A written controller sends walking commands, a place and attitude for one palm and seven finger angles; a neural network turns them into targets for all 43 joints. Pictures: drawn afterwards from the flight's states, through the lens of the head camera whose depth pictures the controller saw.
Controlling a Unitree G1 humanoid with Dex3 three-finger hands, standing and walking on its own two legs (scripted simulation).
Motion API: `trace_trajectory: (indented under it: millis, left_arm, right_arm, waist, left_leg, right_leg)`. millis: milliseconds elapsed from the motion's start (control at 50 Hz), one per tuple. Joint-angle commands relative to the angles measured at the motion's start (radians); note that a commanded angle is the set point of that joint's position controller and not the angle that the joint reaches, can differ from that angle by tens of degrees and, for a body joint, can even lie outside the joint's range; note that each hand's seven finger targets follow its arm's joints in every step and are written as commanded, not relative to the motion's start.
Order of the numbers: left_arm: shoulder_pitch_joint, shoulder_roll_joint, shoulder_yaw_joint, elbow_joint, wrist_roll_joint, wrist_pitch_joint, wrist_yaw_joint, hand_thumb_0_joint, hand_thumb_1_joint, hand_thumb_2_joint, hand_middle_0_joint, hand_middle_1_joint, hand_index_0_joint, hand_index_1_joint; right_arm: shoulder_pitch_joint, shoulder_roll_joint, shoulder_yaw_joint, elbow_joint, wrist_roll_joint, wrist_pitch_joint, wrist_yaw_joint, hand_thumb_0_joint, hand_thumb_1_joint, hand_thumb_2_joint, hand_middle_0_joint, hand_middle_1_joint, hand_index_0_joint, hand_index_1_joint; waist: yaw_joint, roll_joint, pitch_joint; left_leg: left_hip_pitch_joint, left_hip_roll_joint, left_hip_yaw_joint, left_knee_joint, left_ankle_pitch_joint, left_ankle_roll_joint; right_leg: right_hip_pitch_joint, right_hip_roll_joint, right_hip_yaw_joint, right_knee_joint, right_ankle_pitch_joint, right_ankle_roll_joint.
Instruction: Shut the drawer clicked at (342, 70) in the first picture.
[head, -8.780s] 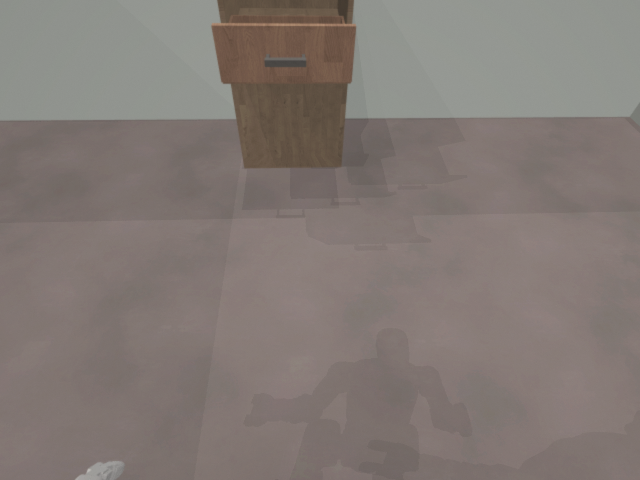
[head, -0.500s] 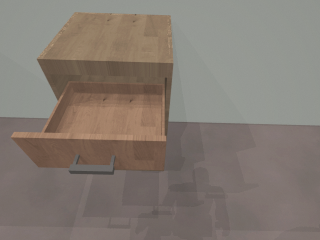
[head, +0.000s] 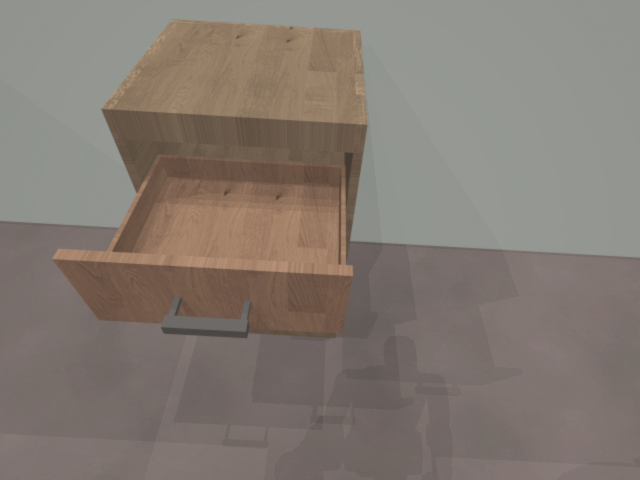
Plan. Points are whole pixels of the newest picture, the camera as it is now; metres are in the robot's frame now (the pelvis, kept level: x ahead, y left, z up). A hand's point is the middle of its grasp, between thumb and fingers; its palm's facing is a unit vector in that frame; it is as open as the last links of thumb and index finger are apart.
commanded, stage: look again from close up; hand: left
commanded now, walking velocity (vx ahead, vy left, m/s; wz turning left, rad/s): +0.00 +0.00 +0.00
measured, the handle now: (208, 315) +0.37 +0.20 -0.08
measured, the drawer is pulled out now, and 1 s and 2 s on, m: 0.30 0.30 0.30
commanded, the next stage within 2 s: shuffle to correct the standing spot in 0.46 s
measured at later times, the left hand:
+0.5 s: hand out of the picture +0.00 +0.16 -0.18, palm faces +0.02 -0.99 -0.16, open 7.3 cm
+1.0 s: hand out of the picture +0.01 +0.15 -0.18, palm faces +0.03 -0.99 -0.16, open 7.4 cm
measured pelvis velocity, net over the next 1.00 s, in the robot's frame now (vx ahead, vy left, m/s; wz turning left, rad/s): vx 0.06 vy -0.01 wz -0.01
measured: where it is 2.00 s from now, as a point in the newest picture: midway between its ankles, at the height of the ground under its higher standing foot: outside the picture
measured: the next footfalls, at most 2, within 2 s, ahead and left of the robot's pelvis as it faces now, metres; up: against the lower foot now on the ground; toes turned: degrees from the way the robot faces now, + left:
none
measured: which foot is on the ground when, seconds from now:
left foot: down 0.00-1.00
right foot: down 0.00-1.00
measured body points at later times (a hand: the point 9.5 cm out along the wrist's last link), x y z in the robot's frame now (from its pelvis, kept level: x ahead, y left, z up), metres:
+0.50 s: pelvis +0.01 +0.00 +0.00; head +0.01 +0.01 +0.45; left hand +0.00 +0.21 -0.16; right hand +0.00 -0.21 -0.16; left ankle -0.01 +0.09 -0.74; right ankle +0.01 -0.15 -0.74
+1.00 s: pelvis +0.06 -0.01 -0.01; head +0.07 -0.01 +0.44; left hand +0.01 +0.20 -0.17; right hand +0.01 -0.22 -0.17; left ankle -0.01 +0.09 -0.74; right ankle +0.01 -0.15 -0.74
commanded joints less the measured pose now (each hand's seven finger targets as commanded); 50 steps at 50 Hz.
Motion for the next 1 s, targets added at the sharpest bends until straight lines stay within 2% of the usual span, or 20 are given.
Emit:
trace_trajectory:
  millis: [0,200,280,400,540,580,640,700,760,780,840,880,920,940,980]
  left_arm:
    - [0.063,0.072,0.010,-0.023,-0.002,-0.016,0.010,0.000,0.900,0.900,-0.200,-0.300,-0.200,-0.300]
    - [0.075,0.047,0.014,-0.010,-0.001,-0.016,0.015,0.000,0.900,0.900,-0.200,-0.300,-0.200,-0.300]
    - [0.077,0.043,0.016,-0.010,0.000,-0.018,0.017,0.000,0.900,0.900,-0.200,-0.300,-0.200,-0.300]
    - [0.078,0.047,0.018,-0.015,-0.001,-0.018,0.016,0.000,0.900,0.900,-0.200,-0.300,-0.200,-0.300]
    - [0.075,0.051,0.018,-0.019,-0.001,-0.020,0.016,0.000,0.900,0.900,-0.200,-0.300,-0.200,-0.300]
    - [0.078,0.053,0.019,-0.016,0.003,-0.018,0.013,0.000,0.900,0.900,-0.200,-0.300,-0.200,-0.300]
    - [0.075,0.053,0.024,-0.026,0.012,-0.012,0.005,0.000,0.900,0.900,-0.200,-0.300,-0.200,-0.300]
    - [0.091,0.055,0.026,-0.032,0.014,-0.014,-0.001,0.000,0.900,0.900,-0.200,-0.300,-0.200,-0.300]
    - [0.117,0.058,0.030,-0.026,0.010,-0.024,-0.001,0.000,0.900,0.900,-0.200,-0.300,-0.200,-0.300]
    - [0.125,0.063,0.033,-0.024,0.009,-0.027,0.000,0.000,0.900,0.900,-0.200,-0.300,-0.200,-0.300]
    - [0.132,0.072,0.039,-0.022,0.005,-0.033,0.001,0.000,0.900,0.900,-0.200,-0.300,-0.200,-0.300]
    - [0.129,0.068,0.041,-0.020,0.003,-0.037,0.002,0.000,0.900,0.900,-0.200,-0.300,-0.200,-0.300]
    - [0.122,0.059,0.038,-0.023,0.002,-0.039,0.002,0.000,0.900,0.900,-0.200,-0.300,-0.200,-0.300]
    - [0.122,0.056,0.038,-0.022,0.001,-0.039,0.005,0.000,0.900,0.900,-0.200,-0.300,-0.200,-0.300]
    - [0.129,0.057,0.037,-0.013,-0.002,-0.040,0.014,0.000,0.900,0.900,-0.200,-0.300,-0.200,-0.300]
  right_arm:
    - [0.044,-0.100,-0.020,-0.020,0.000,-0.020,-0.007,0.000,-0.900,-0.900,0.200,0.300,0.200,0.300]
    - [0.050,-0.083,-0.019,-0.001,0.001,-0.026,-0.015,0.000,-0.900,-0.900,0.200,0.300,0.200,0.300]
    - [0.042,-0.078,-0.019,0.001,0.000,-0.025,-0.014,0.000,-0.900,-0.900,0.200,0.300,0.200,0.300]
    - [0.037,-0.077,-0.019,0.001,0.000,-0.025,-0.016,0.000,-0.900,-0.900,0.200,0.300,0.200,0.300]
    - [0.032,-0.080,-0.018,0.004,0.000,-0.022,-0.014,0.000,-0.900,-0.900,0.200,0.300,0.200,0.300]
    - [0.047,-0.085,-0.019,0.011,-0.003,-0.017,-0.012,0.000,-0.900,-0.900,0.200,0.300,0.200,0.300]
    - [0.051,-0.096,-0.030,0.007,-0.007,-0.005,-0.007,0.000,-0.900,-0.900,0.200,0.300,0.200,0.300]
    - [0.056,-0.092,-0.034,-0.003,-0.010,-0.001,-0.005,0.000,-0.900,-0.900,0.200,0.300,0.200,0.300]
    - [0.064,-0.075,-0.029,-0.008,-0.009,-0.013,-0.005,0.000,-0.900,-0.900,0.200,0.300,0.200,0.300]
    - [0.070,-0.068,-0.026,-0.008,-0.009,-0.019,-0.006,0.000,-0.900,-0.900,0.200,0.300,0.200,0.300]
    - [0.082,-0.066,-0.021,-0.005,-0.008,-0.032,-0.011,0.000,-0.900,-0.900,0.200,0.300,0.200,0.300]
    - [0.101,-0.076,-0.023,0.007,-0.007,-0.042,-0.017,0.000,-0.900,-0.900,0.200,0.300,0.200,0.300]
    - [0.109,-0.089,-0.025,0.016,-0.005,-0.044,-0.023,0.000,-0.900,-0.900,0.200,0.300,0.200,0.300]
    - [0.105,-0.086,-0.025,0.018,-0.005,-0.043,-0.025,0.000,-0.900,-0.900,0.200,0.300,0.200,0.300]
    - [0.099,-0.082,-0.023,0.014,-0.004,-0.037,-0.033,0.000,-0.900,-0.900,0.200,0.300,0.200,0.300]
  waist:
    - [0.006,0.039,0.052]
    - [0.006,0.028,0.055]
    - [0.006,0.010,0.063]
    - [0.008,0.019,0.057]
    - [0.005,0.013,0.060]
    - [0.003,0.025,0.056]
    - [0.003,0.059,0.128]
    - [0.009,0.052,0.162]
    - [0.015,-0.027,0.138]
    - [0.012,-0.040,0.114]
    - [0.008,-0.031,0.068]
    - [0.002,0.018,0.010]
    - [0.001,0.054,0.009]
    - [0.002,0.047,0.011]
    - [0.005,0.020,-0.004]
  left_leg:
    - [-0.051,0.113,-0.127,-0.141,0.102,0.003]
    - [-0.015,0.116,-0.117,-0.140,0.194,0.005]
    - [-0.016,0.108,-0.115,-0.135,0.185,0.002]
    - [0.002,0.109,-0.106,-0.135,0.214,0.002]
    - [0.002,0.108,-0.101,-0.136,0.189,-0.003]
    - [0.000,0.103,-0.101,-0.143,0.055,0.002]
    - [-0.066,0.113,-0.133,-0.195,-0.218,0.017]
    - [-0.107,0.109,-0.140,-0.194,-0.277,0.030]
    - [-0.093,0.080,-0.097,-0.107,-0.156,0.027]
    - [-0.078,0.069,-0.072,-0.074,-0.078,0.024]
    - [-0.047,0.068,-0.049,-0.026,0.083,0.021]
    - [0.007,0.083,-0.055,-0.010,0.227,0.025]
    - [0.045,0.100,-0.064,0.006,0.360,0.032]
    - [0.051,0.103,-0.061,0.018,0.422,0.030]
    - [0.056,0.099,-0.052,0.048,0.532,0.014]
  right_leg:
    - [0.008,-0.037,0.052,-0.063,0.059,-0.065]
    - [0.017,-0.039,0.047,-0.061,0.107,-0.058]
    - [0.017,-0.044,0.054,-0.068,0.117,-0.058]
    - [0.026,-0.044,0.055,-0.074,0.145,-0.059]
    - [0.025,-0.046,0.061,-0.083,0.141,-0.061]
    - [0.017,-0.039,0.054,-0.075,0.023,-0.069]
    - [-0.059,-0.014,0.038,-0.058,-0.177,-0.079]
    - [-0.083,-0.004,0.045,-0.056,-0.224,-0.091]
    - [-0.065,-0.034,0.087,-0.075,-0.190,-0.111]
    - [-0.043,-0.045,0.098,-0.070,-0.136,-0.119]
    - [0.005,-0.052,0.086,-0.018,0.060,-0.129]
    - [0.033,-0.043,0.051,0.050,0.203,-0.128]
    - [0.012,-0.027,0.027,0.095,0.269,-0.124]
    - [0.014,-0.027,0.026,0.102,0.321,-0.122]
    - [0.049,-0.046,0.044,0.111,0.517,-0.116]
